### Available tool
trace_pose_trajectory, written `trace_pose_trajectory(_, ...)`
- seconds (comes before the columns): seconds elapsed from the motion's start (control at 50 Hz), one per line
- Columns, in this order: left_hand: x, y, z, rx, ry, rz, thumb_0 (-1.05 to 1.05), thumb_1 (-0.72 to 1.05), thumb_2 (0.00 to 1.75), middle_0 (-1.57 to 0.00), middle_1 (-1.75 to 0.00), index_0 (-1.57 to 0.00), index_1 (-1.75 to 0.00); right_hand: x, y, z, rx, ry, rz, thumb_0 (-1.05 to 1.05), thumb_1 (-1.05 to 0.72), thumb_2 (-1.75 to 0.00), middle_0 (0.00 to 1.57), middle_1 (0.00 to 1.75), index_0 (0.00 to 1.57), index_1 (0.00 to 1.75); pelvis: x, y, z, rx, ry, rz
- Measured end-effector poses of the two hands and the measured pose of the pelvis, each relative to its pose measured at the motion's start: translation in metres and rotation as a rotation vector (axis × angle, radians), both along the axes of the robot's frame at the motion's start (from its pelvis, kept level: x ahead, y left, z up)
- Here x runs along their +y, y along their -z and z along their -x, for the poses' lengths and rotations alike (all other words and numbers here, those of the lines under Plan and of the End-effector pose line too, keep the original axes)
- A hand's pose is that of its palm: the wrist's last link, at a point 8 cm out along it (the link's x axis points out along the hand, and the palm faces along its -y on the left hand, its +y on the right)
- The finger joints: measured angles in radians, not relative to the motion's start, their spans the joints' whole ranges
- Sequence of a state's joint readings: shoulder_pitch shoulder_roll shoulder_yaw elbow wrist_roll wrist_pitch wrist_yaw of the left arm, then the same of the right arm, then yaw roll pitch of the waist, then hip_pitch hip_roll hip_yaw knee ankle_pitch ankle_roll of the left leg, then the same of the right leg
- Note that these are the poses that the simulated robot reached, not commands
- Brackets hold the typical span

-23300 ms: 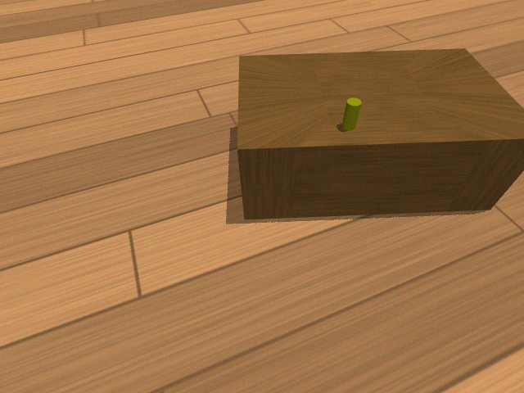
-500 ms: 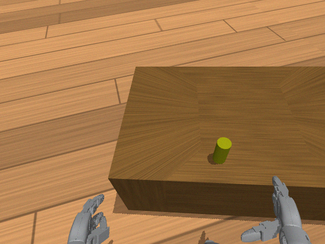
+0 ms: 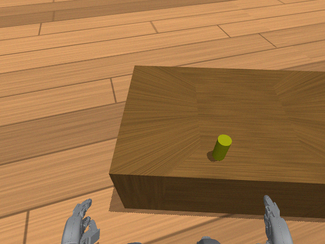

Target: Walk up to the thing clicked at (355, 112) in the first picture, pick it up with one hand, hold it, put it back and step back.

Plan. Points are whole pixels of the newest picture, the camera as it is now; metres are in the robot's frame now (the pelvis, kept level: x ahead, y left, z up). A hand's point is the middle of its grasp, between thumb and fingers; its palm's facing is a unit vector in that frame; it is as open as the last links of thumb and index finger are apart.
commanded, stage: home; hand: right
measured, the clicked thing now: (221, 148) +0.51 -0.20 -0.21
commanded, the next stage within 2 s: stand in 1.60 s
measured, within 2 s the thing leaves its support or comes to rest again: neither
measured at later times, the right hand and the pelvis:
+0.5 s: hand (257, 228) +0.19 -0.20 -0.06, palm faces +0.14 +0.95 -0.28, open 17.4 cm; pelvis +0.02 -0.02 +0.00, yaw +0 degrees
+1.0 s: hand (259, 227) +0.19 -0.20 -0.06, palm faces +0.13 +0.95 -0.28, open 17.5 cm; pelvis +0.02 -0.02 +0.00, yaw +0 degrees
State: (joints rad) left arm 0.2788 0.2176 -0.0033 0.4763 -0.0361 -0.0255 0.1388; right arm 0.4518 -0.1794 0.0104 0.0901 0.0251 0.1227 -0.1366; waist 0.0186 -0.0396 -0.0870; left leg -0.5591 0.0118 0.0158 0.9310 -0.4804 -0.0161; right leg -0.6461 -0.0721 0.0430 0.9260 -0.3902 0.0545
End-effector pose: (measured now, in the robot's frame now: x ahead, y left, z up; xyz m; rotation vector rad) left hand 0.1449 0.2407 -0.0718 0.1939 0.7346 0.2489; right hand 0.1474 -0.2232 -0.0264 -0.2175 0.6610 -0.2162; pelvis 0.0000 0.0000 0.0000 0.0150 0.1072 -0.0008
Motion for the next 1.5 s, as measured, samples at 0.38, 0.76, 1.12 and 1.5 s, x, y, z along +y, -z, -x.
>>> trace_pose_trajectory(0.38,-0.02,-0.008,-0.02,-0.042,0.014,-0.025,0.01,0.9,0.9,-0.21,-0.3,-0.2,-0.31,-0.018,0.001,-0.014,0.03,0.018,0.004,-0.01,0.53,-0.05,0.05,0.06,0.06,0.05,-0.015,-0.002,-0.013,0.004,-0.003,-0.013)
trace_pose_trajectory(0.76,-0.027,-0.01,-0.027,-0.035,0.02,-0.034,0.01,0.89,0.9,-0.21,-0.3,-0.21,-0.31,-0.026,0.003,-0.022,0.061,0.022,0.003,-0.01,0.54,-0.05,0.05,0.05,0.06,0.05,-0.021,-0.004,-0.022,0.006,-0.005,-0.02)
trace_pose_trajectory(1.12,-0.023,-0.01,-0.015,-0.039,0.012,-0.042,0.01,0.89,0.9,-0.21,-0.3,-0.21,-0.31,-0.025,0.003,-0.011,0.074,0.02,0.004,-0.01,0.55,-0.04,0.05,0.05,0.06,0.05,-0.02,-0.004,-0.011,-0.004,-0.005,-0.021)
trace_pose_trajectory(1.5,-0.019,-0.008,-0.011,-0.046,0.009,-0.046,0.01,0.89,0.9,-0.21,-0.3,-0.21,-0.31,-0.021,0.002,-0.008,0.063,0.02,0.005,-0.01,0.55,-0.04,0.05,0.05,0.06,0.05,-0.016,-0.003,-0.008,-0.006,-0.005,-0.017)
